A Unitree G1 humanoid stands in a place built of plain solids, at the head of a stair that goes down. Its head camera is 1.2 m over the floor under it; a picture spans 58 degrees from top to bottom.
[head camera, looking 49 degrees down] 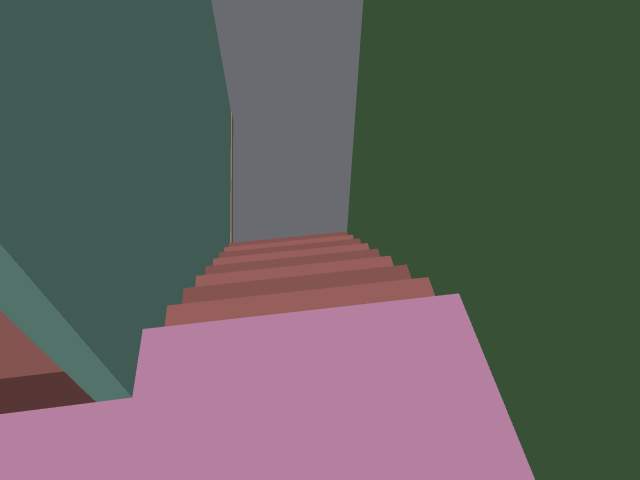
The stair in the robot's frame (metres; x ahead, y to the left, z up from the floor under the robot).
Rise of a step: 0.20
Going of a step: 0.22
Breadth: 1.02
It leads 7 degrees to the left of straight ahead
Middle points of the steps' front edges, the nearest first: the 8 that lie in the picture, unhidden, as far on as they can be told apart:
0.74 0.05 0.00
0.96 0.07 -0.20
1.17 0.10 -0.40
1.39 0.13 -0.60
1.60 0.16 -0.80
1.82 0.19 -0.99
2.03 0.21 -1.19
2.25 0.24 -1.39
